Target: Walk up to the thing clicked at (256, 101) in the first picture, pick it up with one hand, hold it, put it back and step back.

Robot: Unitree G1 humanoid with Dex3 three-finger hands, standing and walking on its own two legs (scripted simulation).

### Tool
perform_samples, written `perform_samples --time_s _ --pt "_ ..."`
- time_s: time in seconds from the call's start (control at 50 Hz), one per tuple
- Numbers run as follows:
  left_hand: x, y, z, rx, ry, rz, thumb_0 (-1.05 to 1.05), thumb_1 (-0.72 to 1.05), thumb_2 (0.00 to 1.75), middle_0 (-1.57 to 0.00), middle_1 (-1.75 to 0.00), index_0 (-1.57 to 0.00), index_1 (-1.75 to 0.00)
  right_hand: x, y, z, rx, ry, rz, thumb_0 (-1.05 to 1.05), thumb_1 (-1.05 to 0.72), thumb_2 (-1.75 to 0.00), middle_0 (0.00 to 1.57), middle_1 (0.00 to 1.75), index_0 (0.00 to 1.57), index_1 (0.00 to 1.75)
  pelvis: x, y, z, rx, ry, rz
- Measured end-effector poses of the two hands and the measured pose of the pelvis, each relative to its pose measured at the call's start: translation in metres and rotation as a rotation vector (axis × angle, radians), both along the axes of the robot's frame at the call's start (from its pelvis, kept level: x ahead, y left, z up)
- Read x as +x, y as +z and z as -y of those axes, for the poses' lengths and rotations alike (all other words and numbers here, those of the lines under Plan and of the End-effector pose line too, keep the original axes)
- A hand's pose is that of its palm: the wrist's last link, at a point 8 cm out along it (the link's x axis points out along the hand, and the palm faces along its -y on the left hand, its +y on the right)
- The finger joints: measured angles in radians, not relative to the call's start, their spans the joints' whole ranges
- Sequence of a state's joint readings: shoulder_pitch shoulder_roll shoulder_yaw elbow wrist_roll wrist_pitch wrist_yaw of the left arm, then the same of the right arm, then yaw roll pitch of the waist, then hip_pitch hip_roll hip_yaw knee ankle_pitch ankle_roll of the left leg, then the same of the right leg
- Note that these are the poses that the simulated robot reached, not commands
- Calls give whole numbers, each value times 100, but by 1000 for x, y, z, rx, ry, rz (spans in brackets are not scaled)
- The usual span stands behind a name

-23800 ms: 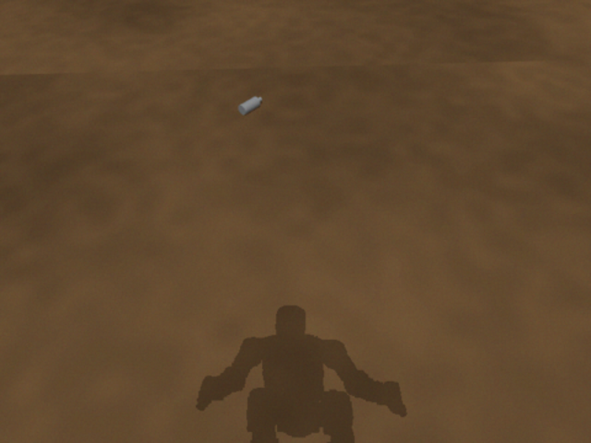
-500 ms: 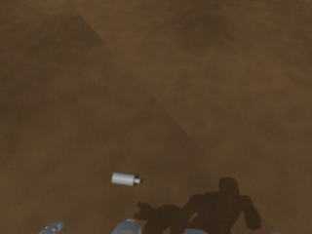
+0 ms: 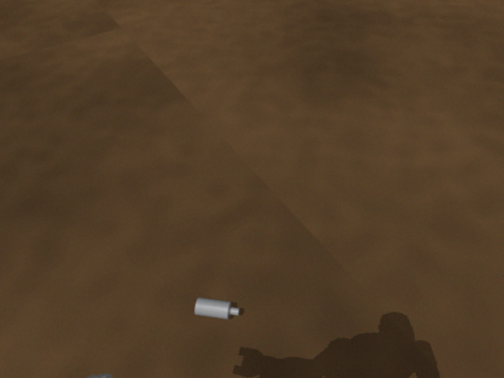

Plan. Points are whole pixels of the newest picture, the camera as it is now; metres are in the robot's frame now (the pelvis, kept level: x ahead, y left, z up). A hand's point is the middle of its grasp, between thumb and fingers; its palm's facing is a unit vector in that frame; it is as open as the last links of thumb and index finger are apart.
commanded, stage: walk up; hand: left
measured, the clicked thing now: (217, 308) +0.47 +0.20 -0.74
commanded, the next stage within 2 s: none
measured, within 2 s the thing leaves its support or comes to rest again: neither
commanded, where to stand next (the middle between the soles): +0.10 -0.01 m, yaw -1 degrees
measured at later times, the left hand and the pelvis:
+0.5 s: hand out of the picture +0.06 +0.26 -0.16, palm faces -0.01 -0.95 -0.33, open 7.4 cm; pelvis +0.00 +0.01 +0.00, yaw +1 degrees
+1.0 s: hand out of the picture +0.10 +0.31 -0.17, palm faces +0.01 -0.94 -0.35, open 7.4 cm; pelvis +0.08 +0.03 +0.00, yaw +2 degrees
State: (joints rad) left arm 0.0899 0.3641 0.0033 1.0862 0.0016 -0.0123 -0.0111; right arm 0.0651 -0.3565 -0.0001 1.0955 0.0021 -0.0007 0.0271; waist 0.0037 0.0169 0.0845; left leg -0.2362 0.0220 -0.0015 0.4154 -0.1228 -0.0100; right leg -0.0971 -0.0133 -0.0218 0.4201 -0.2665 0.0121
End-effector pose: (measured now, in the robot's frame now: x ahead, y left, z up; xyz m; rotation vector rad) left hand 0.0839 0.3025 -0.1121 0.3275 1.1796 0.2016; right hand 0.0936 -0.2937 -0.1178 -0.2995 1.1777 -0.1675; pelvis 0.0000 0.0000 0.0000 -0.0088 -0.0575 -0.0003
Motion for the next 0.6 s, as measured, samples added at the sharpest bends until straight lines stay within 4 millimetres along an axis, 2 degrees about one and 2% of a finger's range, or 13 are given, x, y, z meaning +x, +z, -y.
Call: perform_samples --time_s 0.14,0.26,0.38,0.6 --pt "5 -4 -1 -26 -5 -5 1 91 90 -20 -30 -21 -30 -22 5 -1 -23 -30 -58 1 -91 -89 20 30 20 30 -1 3 -5 -4 2 -9" --pt "-2 -9 -3 -37 0 -36 0 91 90 -20 -30 -21 -30 -30 8 -2 -34 -44 -77 1 -91 -89 20 30 20 30 0 4 -8 -5 3 -16" --pt "-14 -11 -5 -35 18 -66 1 91 90 -20 -30 -21 -30 -24 8 -4 -31 -40 -67 1 -91 -89 20 30 20 30 2 4 -8 -6 6 -20" --pt "-28 -8 -4 -22 45 -91 1 91 90 -20 -30 -21 -30 0 5 -8 -10 -8 -31 1 -91 -89 20 30 20 30 4 5 -5 -6 17 -26"
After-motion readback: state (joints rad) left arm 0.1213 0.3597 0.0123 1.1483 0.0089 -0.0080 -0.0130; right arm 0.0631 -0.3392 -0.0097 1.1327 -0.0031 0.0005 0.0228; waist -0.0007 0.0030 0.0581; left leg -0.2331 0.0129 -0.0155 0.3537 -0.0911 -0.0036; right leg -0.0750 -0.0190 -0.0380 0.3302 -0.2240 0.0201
